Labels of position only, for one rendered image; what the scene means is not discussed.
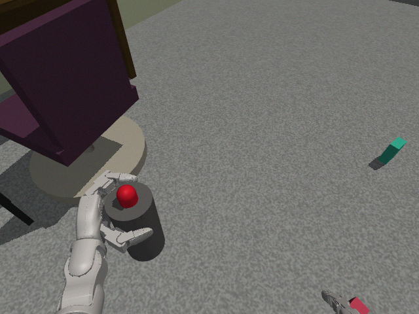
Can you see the office chair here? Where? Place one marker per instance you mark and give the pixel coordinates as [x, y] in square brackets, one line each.
[72, 89]

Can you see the left robot hand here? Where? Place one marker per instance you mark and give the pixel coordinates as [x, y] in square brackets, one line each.
[92, 220]

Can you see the desk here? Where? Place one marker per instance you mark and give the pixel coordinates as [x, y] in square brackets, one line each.
[14, 13]

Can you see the left robot arm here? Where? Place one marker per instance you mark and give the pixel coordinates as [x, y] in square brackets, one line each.
[84, 274]

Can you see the right robot hand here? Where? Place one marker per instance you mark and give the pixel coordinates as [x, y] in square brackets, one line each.
[339, 304]

